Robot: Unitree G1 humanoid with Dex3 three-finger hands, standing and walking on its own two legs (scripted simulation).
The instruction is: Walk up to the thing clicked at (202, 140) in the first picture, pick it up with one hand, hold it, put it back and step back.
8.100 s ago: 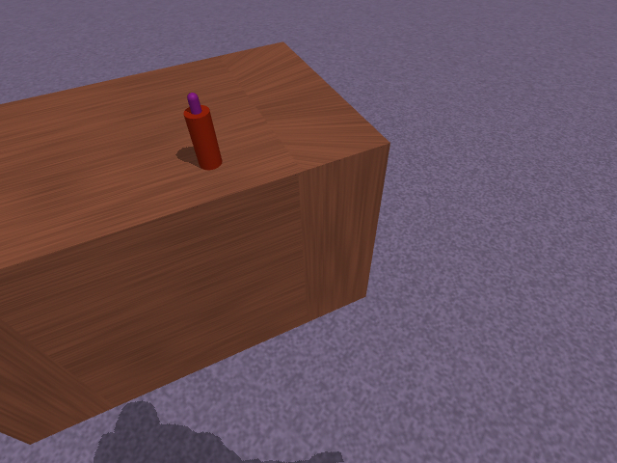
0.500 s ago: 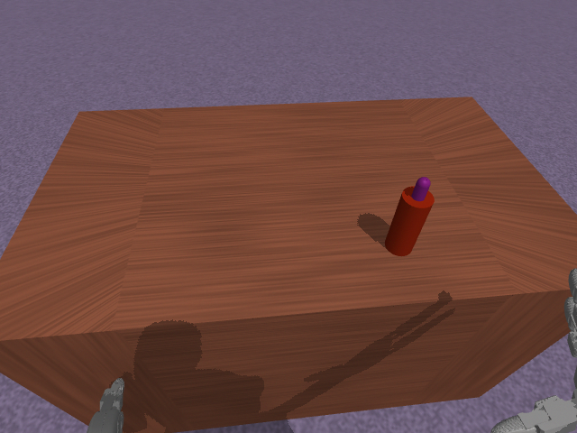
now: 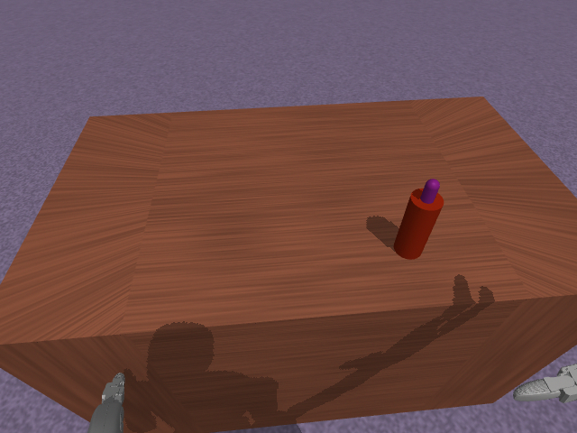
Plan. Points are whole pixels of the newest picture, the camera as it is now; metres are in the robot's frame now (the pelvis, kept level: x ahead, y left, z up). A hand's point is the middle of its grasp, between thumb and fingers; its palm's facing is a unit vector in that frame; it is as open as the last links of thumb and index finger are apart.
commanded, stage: go down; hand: right
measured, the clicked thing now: (419, 217) +0.47 -0.22 +0.01
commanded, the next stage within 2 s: none
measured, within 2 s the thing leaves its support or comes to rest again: neither
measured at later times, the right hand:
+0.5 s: hand out of the picture +0.31 -0.35 +0.10, palm faces +0.18 +0.98 +0.01, open 17.6 cm
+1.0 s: hand out of the picture +0.35 -0.38 +0.10, palm faces +0.19 +0.98 +0.01, open 17.4 cm
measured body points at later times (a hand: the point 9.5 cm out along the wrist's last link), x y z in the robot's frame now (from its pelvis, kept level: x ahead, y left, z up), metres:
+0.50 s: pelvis +0.00 -0.01 +0.00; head +0.02 -0.02 +0.44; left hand +0.15 +0.26 -0.08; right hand +0.29 -0.41 +0.10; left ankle +0.00 +0.12 -0.74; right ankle -0.01 -0.13 -0.74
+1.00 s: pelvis +0.01 -0.02 -0.01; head +0.05 -0.03 +0.43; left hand +0.15 +0.25 -0.09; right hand +0.34 -0.44 +0.10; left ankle +0.00 +0.12 -0.74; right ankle -0.01 -0.13 -0.74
